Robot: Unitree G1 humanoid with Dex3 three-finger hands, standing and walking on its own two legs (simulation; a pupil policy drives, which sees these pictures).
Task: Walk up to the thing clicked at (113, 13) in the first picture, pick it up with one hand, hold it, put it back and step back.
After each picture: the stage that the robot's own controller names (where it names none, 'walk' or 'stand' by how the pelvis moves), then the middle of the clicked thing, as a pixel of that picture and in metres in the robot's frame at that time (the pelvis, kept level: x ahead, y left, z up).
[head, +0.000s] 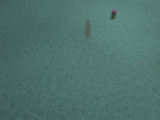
stand; (113, 14) +2.10 -0.44 -0.72
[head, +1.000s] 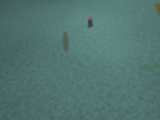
walk; (90, 22) +2.00 +0.05 -0.70
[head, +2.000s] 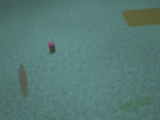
walk; (52, 47) +1.35 +0.41 -0.72
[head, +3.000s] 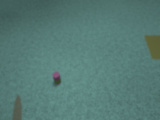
walk; (56, 78) +0.91 +0.32 -0.71
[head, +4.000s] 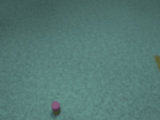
walk; (56, 108) +0.60 +0.23 -0.69
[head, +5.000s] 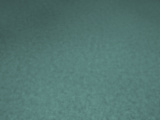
stand; out of the picture +0.46 +0.21 -0.71
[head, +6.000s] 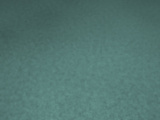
stand; out of the picture +0.44 +0.21 -0.72
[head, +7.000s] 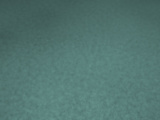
stand; out of the picture +0.45 +0.21 -0.73
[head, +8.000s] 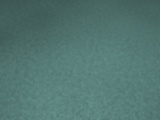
stand; out of the picture +0.44 +0.23 -0.73
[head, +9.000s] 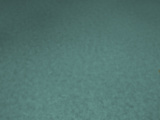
stand; out of the picture +0.43 +0.23 -0.73
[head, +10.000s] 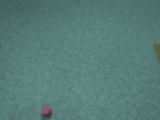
go down; (46, 111) +0.45 +0.23 -0.66
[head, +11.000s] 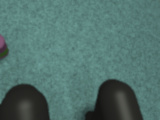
go down; out of the picture +0.48 +0.30 -0.28
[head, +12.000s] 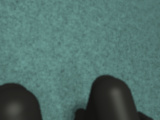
close in; out of the picture +0.47 +0.32 -0.25
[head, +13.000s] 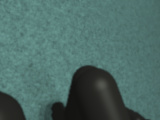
close; out of the picture +0.45 +0.35 -0.22
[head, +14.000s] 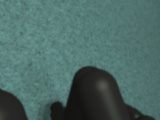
lift; out of the picture +0.43 +0.35 -0.22
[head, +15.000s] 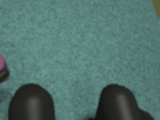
lift; out of the picture +0.36 +0.29 -0.10
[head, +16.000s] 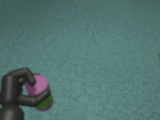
hold; (40, 94) +0.33 +0.15 +0.02
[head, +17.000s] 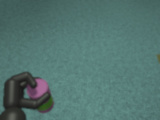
hold; (41, 96) +0.33 +0.16 -0.01
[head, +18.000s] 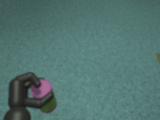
crouch; (44, 97) +0.33 +0.15 -0.02
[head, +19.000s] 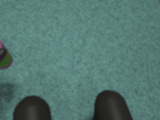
crouch; out of the picture +0.45 +0.26 -0.11
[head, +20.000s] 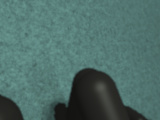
lower; out of the picture +0.43 +0.33 -0.23
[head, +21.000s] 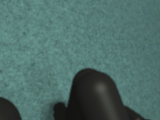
lower; out of the picture +0.43 +0.34 -0.23
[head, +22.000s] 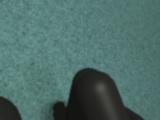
lower; out of the picture +0.43 +0.34 -0.23
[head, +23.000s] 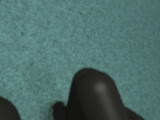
lower; out of the picture +0.43 +0.34 -0.23
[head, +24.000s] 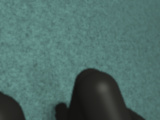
loosen; out of the picture +0.43 +0.33 -0.23
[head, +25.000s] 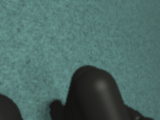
withdraw; out of the picture +0.43 +0.33 -0.23
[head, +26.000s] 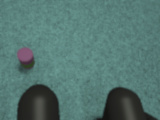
walk; (26, 58) +0.48 +0.27 -0.31
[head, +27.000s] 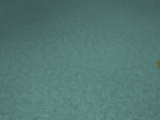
stand; out of the picture +0.42 +0.19 -0.65
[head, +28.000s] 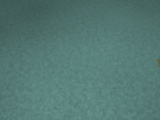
stand; out of the picture +0.43 +0.21 -0.66
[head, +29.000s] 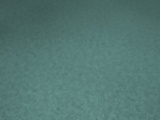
stand; out of the picture +0.43 +0.20 -0.69
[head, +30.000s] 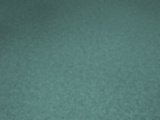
walk; out of the picture +0.45 +0.20 -0.72
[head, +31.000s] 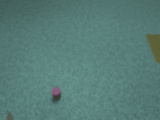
walk; (56, 94) +0.62 +0.20 -0.70
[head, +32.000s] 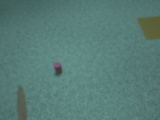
walk; (58, 68) +0.94 +0.32 -0.70
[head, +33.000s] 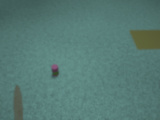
stand; (55, 70) +1.04 +0.28 -0.71
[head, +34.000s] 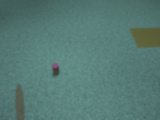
stand; (55, 69) +1.06 +0.29 -0.73
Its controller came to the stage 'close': yes
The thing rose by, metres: 0.69
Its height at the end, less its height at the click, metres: +0.00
